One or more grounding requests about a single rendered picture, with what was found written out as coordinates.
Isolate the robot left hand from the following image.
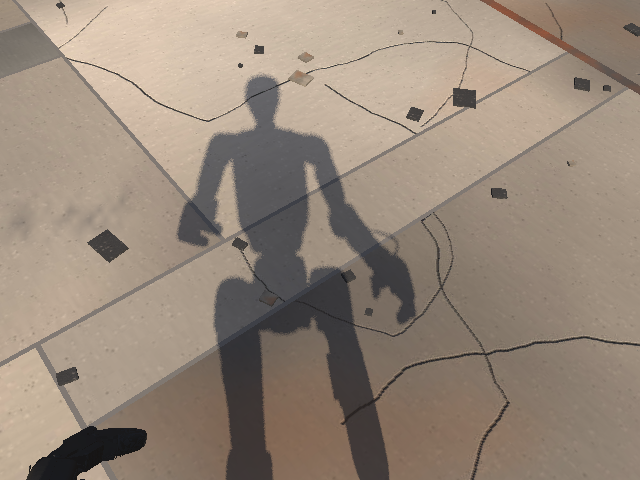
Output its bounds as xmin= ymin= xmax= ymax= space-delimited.
xmin=26 ymin=426 xmax=147 ymax=480

